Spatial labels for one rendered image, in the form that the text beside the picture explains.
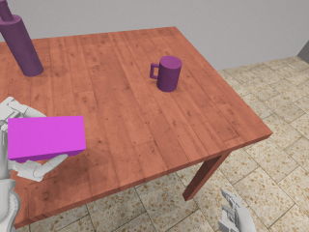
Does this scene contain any sponge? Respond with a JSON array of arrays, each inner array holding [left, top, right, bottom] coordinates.
[[8, 115, 86, 163]]

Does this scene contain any left robot hand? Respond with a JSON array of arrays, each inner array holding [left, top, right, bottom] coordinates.
[[0, 97, 68, 182]]

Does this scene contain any left robot forearm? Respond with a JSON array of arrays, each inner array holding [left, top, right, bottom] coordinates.
[[0, 179, 21, 232]]

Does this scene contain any table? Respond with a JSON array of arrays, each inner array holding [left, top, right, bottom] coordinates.
[[0, 26, 273, 229]]

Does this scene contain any right robot hand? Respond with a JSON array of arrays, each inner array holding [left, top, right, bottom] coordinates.
[[218, 188, 257, 232]]

